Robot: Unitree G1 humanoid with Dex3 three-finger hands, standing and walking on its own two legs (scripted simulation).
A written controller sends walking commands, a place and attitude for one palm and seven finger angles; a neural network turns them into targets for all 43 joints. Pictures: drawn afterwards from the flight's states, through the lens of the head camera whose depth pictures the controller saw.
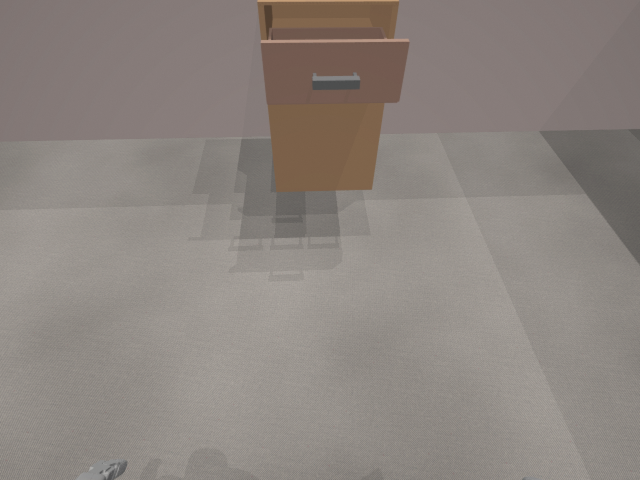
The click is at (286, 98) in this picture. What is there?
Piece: drawer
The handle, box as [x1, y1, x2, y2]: [312, 72, 359, 89]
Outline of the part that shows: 359,77 356,75 355,72 353,72 352,76 317,76 315,73 313,73 312,86 313,89 359,88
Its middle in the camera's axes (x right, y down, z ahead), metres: +0.04 -0.46 +1.11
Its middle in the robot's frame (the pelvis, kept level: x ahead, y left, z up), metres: +1.14 +0.02 -0.05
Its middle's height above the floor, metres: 0.72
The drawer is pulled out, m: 0.30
